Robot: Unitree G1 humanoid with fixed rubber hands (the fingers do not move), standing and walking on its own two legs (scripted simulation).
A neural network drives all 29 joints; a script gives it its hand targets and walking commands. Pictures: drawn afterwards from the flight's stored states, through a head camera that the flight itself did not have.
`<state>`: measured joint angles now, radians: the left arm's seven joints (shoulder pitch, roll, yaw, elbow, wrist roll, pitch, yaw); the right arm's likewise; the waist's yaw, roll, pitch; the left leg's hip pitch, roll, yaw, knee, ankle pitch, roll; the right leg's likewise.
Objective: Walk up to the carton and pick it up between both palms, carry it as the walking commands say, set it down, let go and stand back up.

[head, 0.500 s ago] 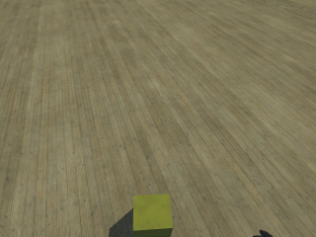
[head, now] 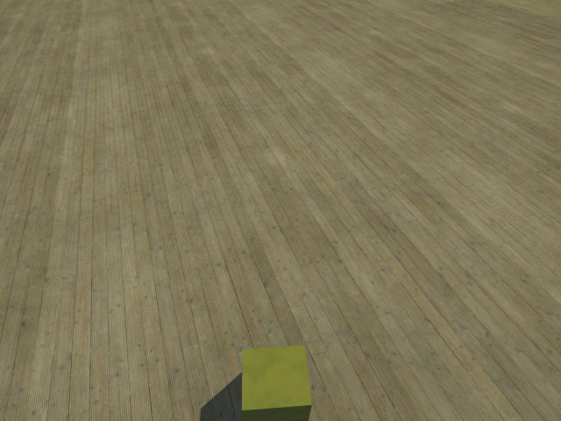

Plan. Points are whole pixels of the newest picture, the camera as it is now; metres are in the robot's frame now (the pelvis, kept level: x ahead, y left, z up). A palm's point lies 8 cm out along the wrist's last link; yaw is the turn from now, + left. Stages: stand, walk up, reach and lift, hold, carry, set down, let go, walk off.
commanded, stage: stand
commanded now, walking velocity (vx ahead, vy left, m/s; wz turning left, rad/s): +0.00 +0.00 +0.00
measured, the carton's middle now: (275, 385) +0.43 +0.02 -0.70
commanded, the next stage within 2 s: none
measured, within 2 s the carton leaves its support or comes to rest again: neither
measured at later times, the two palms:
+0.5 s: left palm out of the picture +0.06 +0.28 -0.11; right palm out of the picture +0.07 -0.31 -0.11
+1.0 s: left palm out of the picture +0.05 +0.29 -0.11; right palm out of the picture +0.06 -0.31 -0.11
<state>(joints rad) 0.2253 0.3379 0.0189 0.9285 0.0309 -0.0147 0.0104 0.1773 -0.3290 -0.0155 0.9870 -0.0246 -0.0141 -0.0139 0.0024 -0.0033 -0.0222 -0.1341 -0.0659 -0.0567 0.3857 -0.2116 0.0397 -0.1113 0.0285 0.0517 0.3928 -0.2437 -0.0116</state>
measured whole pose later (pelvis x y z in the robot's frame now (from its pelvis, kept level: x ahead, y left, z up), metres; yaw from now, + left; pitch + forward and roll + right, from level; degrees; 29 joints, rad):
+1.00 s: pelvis -0.01 -0.01 +0.00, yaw +0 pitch -2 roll +0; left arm 0.17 0.36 0.00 1.06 0.02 -0.02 0.00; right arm 0.13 -0.36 0.01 1.10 -0.01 -0.02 -0.01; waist 0.00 0.00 0.04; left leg -0.12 -0.05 -0.08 0.33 -0.17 0.02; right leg -0.09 0.04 0.05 0.32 -0.20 -0.02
